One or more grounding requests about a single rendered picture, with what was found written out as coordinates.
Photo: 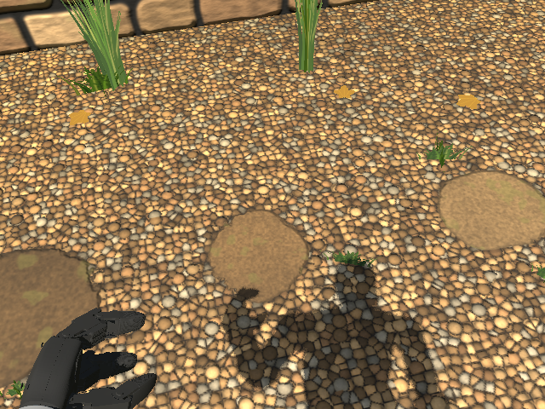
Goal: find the robot left hand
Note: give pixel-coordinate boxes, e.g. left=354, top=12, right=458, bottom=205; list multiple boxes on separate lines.
left=20, top=308, right=157, bottom=409

